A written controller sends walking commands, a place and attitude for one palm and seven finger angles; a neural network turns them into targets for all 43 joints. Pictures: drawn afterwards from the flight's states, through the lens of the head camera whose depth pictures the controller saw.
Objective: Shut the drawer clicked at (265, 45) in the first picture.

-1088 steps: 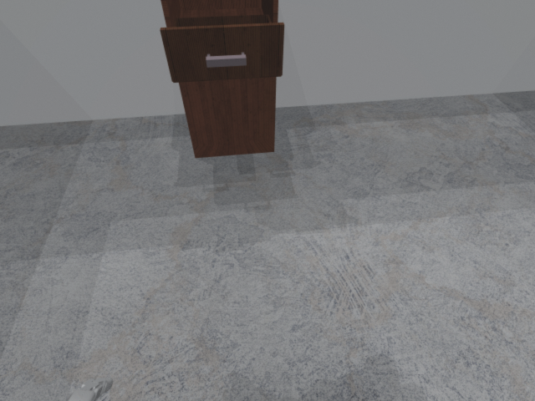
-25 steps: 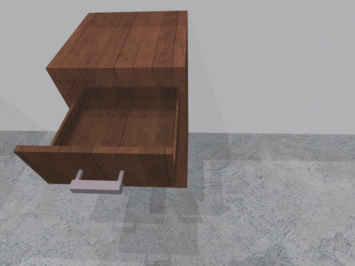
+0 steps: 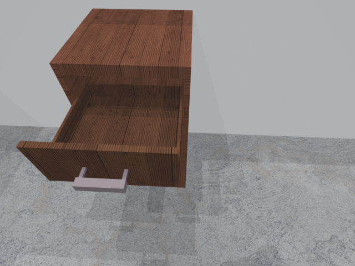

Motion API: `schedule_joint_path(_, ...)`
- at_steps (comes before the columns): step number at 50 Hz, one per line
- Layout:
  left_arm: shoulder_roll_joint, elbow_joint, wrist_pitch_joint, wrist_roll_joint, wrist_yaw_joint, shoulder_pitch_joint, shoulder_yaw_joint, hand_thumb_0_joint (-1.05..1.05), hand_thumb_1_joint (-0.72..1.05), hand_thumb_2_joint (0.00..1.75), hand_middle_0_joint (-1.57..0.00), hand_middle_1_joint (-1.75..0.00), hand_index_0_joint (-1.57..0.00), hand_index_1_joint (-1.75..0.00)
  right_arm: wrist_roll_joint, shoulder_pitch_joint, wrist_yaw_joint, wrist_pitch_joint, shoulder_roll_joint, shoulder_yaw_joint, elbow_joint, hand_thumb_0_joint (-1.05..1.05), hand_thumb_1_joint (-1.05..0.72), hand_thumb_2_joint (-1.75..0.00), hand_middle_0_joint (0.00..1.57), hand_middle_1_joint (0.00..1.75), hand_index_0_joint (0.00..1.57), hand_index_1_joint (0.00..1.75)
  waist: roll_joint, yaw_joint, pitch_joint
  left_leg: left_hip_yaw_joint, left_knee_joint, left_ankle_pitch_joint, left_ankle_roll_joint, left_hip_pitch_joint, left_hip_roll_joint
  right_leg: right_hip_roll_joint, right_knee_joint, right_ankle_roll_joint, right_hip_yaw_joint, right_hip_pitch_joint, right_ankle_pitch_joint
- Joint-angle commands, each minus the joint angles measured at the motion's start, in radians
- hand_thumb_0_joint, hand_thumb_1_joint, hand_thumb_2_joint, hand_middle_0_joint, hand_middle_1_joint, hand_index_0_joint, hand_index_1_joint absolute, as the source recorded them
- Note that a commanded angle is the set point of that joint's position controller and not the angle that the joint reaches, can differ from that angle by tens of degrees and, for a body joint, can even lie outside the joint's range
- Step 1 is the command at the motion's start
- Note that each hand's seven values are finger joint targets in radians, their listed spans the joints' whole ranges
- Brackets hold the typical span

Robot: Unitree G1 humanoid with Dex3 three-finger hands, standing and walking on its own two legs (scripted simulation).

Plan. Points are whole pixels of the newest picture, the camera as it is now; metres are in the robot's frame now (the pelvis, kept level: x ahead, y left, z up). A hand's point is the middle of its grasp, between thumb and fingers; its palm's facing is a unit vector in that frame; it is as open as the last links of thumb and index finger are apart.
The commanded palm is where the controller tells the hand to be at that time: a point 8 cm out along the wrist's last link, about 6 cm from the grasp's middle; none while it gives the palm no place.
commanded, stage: look again from close up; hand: left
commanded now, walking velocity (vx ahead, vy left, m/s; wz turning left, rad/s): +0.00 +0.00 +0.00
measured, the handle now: (102, 178) +0.33 +0.23 -0.05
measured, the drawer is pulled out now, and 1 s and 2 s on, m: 0.30 0.30 0.30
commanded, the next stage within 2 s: shuffle to correct the standing spot in 0.18 s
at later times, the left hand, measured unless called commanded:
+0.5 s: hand out of the picture -0.02 +0.17 -0.18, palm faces +0.02 -0.98 -0.19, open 16.3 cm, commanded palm none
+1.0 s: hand out of the picture +0.05 +0.26 -0.18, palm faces +0.02 -0.94 -0.35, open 16.7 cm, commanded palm none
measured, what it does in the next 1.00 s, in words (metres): stands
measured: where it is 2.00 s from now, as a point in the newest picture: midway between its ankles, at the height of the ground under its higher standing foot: outside the picture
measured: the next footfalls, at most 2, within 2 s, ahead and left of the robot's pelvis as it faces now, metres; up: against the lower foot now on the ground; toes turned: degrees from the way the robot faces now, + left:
none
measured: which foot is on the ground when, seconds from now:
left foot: down 0.00-1.00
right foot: down 0.00-1.00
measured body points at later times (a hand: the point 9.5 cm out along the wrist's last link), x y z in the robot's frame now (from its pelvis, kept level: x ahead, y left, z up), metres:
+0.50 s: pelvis +0.02 +0.01 -0.01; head +0.04 +0.00 +0.44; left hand -0.02 +0.22 -0.16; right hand -0.02 -0.20 -0.17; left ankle -0.03 +0.12 -0.74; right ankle +0.03 -0.14 -0.74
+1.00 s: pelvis +0.04 +0.02 -0.01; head +0.06 +0.01 +0.43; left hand +0.05 +0.30 -0.15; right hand +0.13 -0.22 -0.16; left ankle -0.03 +0.12 -0.74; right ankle +0.03 -0.13 -0.74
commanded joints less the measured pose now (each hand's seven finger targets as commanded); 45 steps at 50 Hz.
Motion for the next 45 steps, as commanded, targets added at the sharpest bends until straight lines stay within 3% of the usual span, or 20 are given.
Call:
schedule_joint_path(1, 0.102, -0.037, -0.012, -0.011, 0.008, 0.056, 0.036, 0.00, -0.50, 0.30, -0.15, -0.30, -0.15, -0.30, 0.001, 0.100, -0.011, -0.011, -0.089, -0.022, -0.009, 0.00, -0.90, -0.90, 0.20, 0.30, 0.20, 0.30, -0.014, -0.009, 0.027, -0.075, -0.101, 0.090, 0.031, -0.065, 0.084, -0.048, -0.070, -0.052, 0.057, -0.007, 0.075)
schedule_joint_path(14, 0.086, -0.038, -0.015, -0.009, 0.010, 0.066, 0.039, 0.00, -0.50, 0.30, -0.15, -0.30, -0.15, -0.30, 0.002, 0.095, -0.015, -0.014, -0.074, -0.028, -0.010, 0.00, -0.90, -0.90, 0.20, 0.30, 0.20, 0.30, -0.021, -0.009, 0.024, -0.070, -0.089, 0.136, 0.033, -0.054, 0.085, -0.049, -0.061, -0.051, 0.056, -0.001, 0.129)
schedule_joint_path(18, 0.094, -0.046, -0.010, -0.001, 0.007, 0.073, 0.046, 0.00, -0.50, 0.30, -0.15, -0.30, -0.15, -0.30, -0.005, 0.112, -0.009, -0.003, -0.081, -0.031, -0.008, 0.00, -0.90, -0.90, 0.20, 0.30, 0.20, 0.30, -0.012, -0.002, 0.046, -0.066, -0.086, -0.080, 0.043, -0.087, 0.069, -0.042, -0.061, -0.068, 0.067, -0.031, -0.133)
schedule_joint_path(20, 0.103, -0.055, -0.005, 0.004, 0.004, 0.073, 0.054, 0.00, -0.50, 0.30, -0.15, -0.30, -0.15, -0.30, -0.011, 0.110, -0.002, 0.006, -0.081, -0.034, -0.018, 0.00, -0.90, -0.90, 0.20, 0.30, 0.20, 0.30, -0.014, 0.004, 0.099, -0.066, -0.082, -0.191, 0.047, -0.131, 0.055, -0.042, -0.082, -0.075, 0.086, -0.080, -0.292)
schedule_joint_path(24, 0.112, -0.070, -0.008, 0.004, 0.000, 0.087, 0.064, 0.00, -0.50, 0.30, -0.15, -0.30, -0.15, -0.30, -0.015, 0.128, 0.002, 0.005, -0.069, -0.034, -0.030, 0.00, -0.90, -0.90, 0.20, 0.30, 0.20, 0.30, -0.056, 0.007, 0.101, -0.046, -0.028, -0.158, 0.053, -0.138, 0.032, -0.057, -0.092, -0.098, 0.118, -0.098, -0.327)
schedule_joint_path(26, 0.113, -0.072, -0.011, 0.001, 0.001, 0.086, 0.066, 0.00, -0.50, 0.30, -0.15, -0.30, -0.15, -0.30, -0.014, 0.140, 0.000, -0.002, -0.059, -0.030, -0.035, 0.00, -0.90, -0.90, 0.20, 0.30, 0.20, 0.30, -0.089, 0.001, 0.084, -0.038, -0.004, -0.073, 0.050, -0.125, 0.026, -0.068, -0.083, -0.107, 0.125, -0.081, -0.234)
schedule_joint_path(27, 0.258, -0.115, -0.026, -0.016, 0.001, -0.001, 0.053, 0.00, -0.50, 0.30, -0.15, -0.30, -0.15, -0.30, -0.040, -0.005, 0.013, 0.022, -0.187, -0.046, -0.139, 0.00, -0.90, -0.90, 0.20, 0.30, 0.20, 0.30, 0.037, -0.047, 0.122, -0.071, -0.032, -0.039, 0.057, -0.139, -0.006, 0.010, 0.031, -0.089, 0.053, -0.106, -0.178)
schedule_joint_path(28, 0.160, -0.117, -0.031, -0.014, 0.004, 0.053, 0.057, 0.00, -0.50, 0.30, -0.15, -0.30, -0.15, -0.30, -0.034, 0.001, 0.009, -0.006, -0.140, -0.055, -0.143, 0.00, -0.90, -0.90, 0.20, 0.30, 0.20, 0.30, 0.086, -0.002, 0.002, -0.105, -0.013, -0.055, 0.051, -0.164, 0.072, -0.015, 0.088, -0.082, 0.035, -0.062, -0.166)
schedule_joint_path(29, 0.130, -0.106, -0.037, -0.012, 0.007, 0.065, 0.051, 0.00, -0.50, 0.30, -0.15, -0.30, -0.15, -0.30, -0.027, -0.011, 0.004, -0.017, -0.117, -0.053, -0.145, 0.00, -0.90, -0.90, 0.20, 0.30, 0.20, 0.30, 0.102, 0.003, -0.067, -0.112, 0.012, 0.083, 0.052, -0.146, 0.065, -0.019, 0.103, -0.085, 0.035, -0.012, -0.019)
schedule_joint_path(30, 0.134, -0.098, -0.045, -0.016, 0.011, 0.078, 0.045, 0.00, -0.50, 0.30, -0.15, -0.30, -0.15, -0.30, -0.016, -0.005, -0.002, -0.024, -0.111, -0.046, -0.137, 0.00, -0.90, -0.90, 0.20, 0.30, 0.20, 0.30, 0.062, 0.007, -0.129, -0.109, 0.058, 0.224, 0.047, -0.106, 0.053, -0.035, 0.097, -0.084, 0.054, 0.045, 0.156)
schedule_joint_path(32, 0.166, -0.095, -0.058, -0.019, 0.014, 0.079, 0.046, 0.00, -0.50, 0.30, -0.15, -0.30, -0.15, -0.30, -0.008, 0.034, -0.013, -0.030, -0.125, -0.052, -0.130, 0.00, -0.90, -0.90, 0.20, 0.30, 0.20, 0.30, -0.052, -0.019, -0.177, -0.094, 0.112, 0.354, 0.030, -0.072, 0.040, -0.074, 0.103, -0.085, 0.092, 0.101, 0.553)
schedule_joint_path(33, 0.185, -0.094, -0.057, -0.021, 0.017, 0.063, 0.056, 0.00, -0.50, 0.30, -0.15, -0.30, -0.15, -0.30, -0.005, 0.047, -0.017, -0.030, -0.146, -0.064, -0.123, 0.00, -0.90, -0.90, 0.20, 0.30, 0.20, 0.30, -0.079, -0.025, -0.179, -0.095, 0.111, 0.392, 0.029, -0.071, 0.041, -0.080, 0.127, -0.080, 0.069, 0.124, 0.646)
schedule_joint_path(34, 0.201, -0.102, -0.050, -0.021, 0.020, 0.048, 0.065, 0.00, -0.50, 0.30, -0.15, -0.30, -0.15, -0.30, -0.002, 0.044, -0.022, -0.029, -0.174, -0.077, -0.122, 0.00, -0.90, -0.90, 0.20, 0.30, 0.20, 0.30, -0.068, -0.026, -0.158, -0.097, 0.110, 0.456, 0.032, -0.075, 0.047, -0.076, 0.148, -0.077, 0.045, 0.115, 0.659)
schedule_joint_path(36, 0.214, -0.123, -0.036, -0.019, 0.026, 0.035, 0.076, 0.00, -0.50, 0.30, -0.15, -0.30, -0.15, -0.30, -0.001, 0.037, -0.032, -0.026, -0.205, -0.096, -0.128, 0.00, -0.90, -0.90, 0.20, 0.30, 0.20, 0.30, -0.029, -0.024, -0.124, -0.094, 0.118, 0.634, 0.037, -0.046, 0.068, -0.058, 0.174, -0.073, 0.017, 0.071, 0.612)
schedule_joint_path(37, 0.181, -0.131, -0.029, -0.019, 0.029, 0.044, 0.063, 0.00, -0.50, 0.30, -0.15, -0.30, -0.15, -0.30, -0.004, 0.046, -0.033, -0.022, -0.178, -0.089, -0.126, 0.00, -0.90, -0.90, 0.20, 0.30, 0.20, 0.30, -0.008, -0.023, -0.117, -0.083, 0.127, 0.757, 0.034, -0.014, 0.081, -0.051, 0.187, -0.063, 0.008, 0.046, 0.602)
schedule_joint_path(40, 0.170, -0.152, 0.000, -0.019, 0.025, 0.035, 0.066, 0.00, -0.50, 0.30, -0.15, -0.30, -0.15, -0.30, -0.010, 0.037, -0.039, 0.004, -0.183, -0.101, -0.136, 0.00, -0.90, -0.90, 0.20, 0.30, 0.20, 0.30, 0.020, -0.030, -0.068, -0.087, 0.120, 0.781, 0.035, 0.027, 0.111, -0.026, 0.190, -0.046, -0.020, -0.045, 0.435)
schedule_joint_path(42, 0.162, -0.175, 0.011, -0.012, 0.019, 0.016, 0.068, 0.00, -0.50, 0.30, -0.15, -0.30, -0.15, -0.30, -0.014, 0.006, -0.037, 0.011, -0.191, -0.105, -0.151, 0.00, -0.90, -0.90, 0.20, 0.30, 0.20, 0.30, 0.043, -0.031, -0.042, -0.104, 0.087, 0.751, 0.057, 0.031, 0.144, -0.009, 0.199, -0.039, -0.025, -0.090, 0.293)
schedule_joint_path(45, 0.150, -0.213, 0.027, -0.008, 0.008, -0.004, 0.075, 0.00, -0.50, 0.30, -0.15, -0.30, -0.15, -0.30, -0.023, -0.045, -0.035, 0.015, -0.211, -0.109, -0.173, 0.00, -0.90, -0.90, 0.20, 0.30, 0.20, 0.30, 0.108, -0.020, 0.012, -0.140, 0.026, 0.706, 0.106, -0.009, 0.210, 0.010, 0.258, -0.030, -0.051, -0.146, -0.070)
